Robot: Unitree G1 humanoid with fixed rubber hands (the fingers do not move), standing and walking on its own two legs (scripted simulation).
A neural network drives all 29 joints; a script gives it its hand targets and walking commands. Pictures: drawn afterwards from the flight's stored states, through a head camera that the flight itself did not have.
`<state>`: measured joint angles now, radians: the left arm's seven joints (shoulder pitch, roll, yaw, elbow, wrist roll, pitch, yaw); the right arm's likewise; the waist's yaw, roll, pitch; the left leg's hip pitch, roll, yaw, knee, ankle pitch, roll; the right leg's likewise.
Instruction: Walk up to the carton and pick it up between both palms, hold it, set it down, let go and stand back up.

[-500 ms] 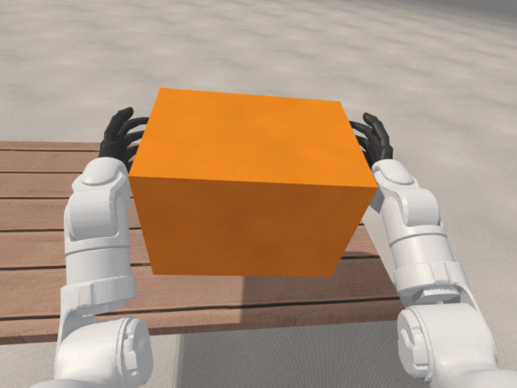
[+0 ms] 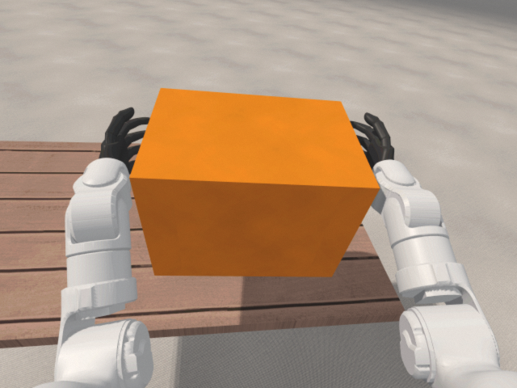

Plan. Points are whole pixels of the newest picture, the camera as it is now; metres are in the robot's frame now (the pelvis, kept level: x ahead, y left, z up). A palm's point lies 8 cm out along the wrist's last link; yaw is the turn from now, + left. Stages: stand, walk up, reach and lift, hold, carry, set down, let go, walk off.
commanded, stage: hold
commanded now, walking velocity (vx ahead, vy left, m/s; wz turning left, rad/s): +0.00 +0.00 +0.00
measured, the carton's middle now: (249, 186) +0.37 +0.01 +0.15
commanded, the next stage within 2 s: set down in 0.58 s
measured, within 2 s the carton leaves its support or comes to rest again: neither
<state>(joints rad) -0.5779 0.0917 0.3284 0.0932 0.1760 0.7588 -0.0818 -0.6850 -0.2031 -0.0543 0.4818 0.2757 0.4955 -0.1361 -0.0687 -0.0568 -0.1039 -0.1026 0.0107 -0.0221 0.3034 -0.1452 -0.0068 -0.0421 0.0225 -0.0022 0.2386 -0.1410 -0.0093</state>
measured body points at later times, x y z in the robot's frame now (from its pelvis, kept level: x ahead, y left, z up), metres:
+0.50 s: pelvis -0.01 +0.00 +0.00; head -0.07 +0.03 +0.45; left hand +0.36 +0.20 +0.21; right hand +0.37 -0.18 +0.22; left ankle +0.02 +0.12 -0.75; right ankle +0.00 -0.11 -0.75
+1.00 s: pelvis +0.01 +0.00 +0.00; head -0.05 +0.02 +0.45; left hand +0.37 +0.21 +0.21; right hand +0.40 -0.18 +0.20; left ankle +0.02 +0.12 -0.75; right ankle +0.00 -0.11 -0.75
